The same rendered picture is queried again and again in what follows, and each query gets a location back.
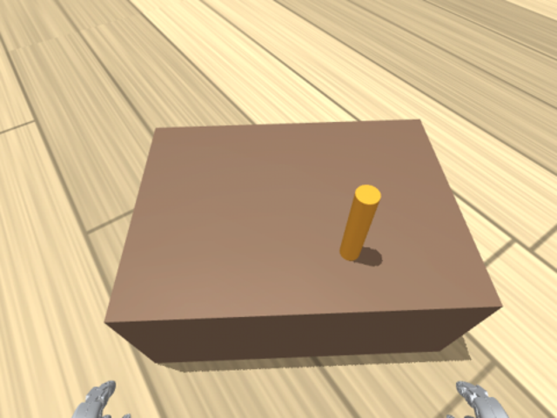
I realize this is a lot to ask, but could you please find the right robot hand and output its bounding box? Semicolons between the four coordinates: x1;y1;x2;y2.
446;381;509;418

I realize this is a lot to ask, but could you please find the left robot hand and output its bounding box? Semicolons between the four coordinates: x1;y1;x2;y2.
71;381;131;418

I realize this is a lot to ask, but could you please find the can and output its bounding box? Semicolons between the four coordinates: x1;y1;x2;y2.
339;185;381;260

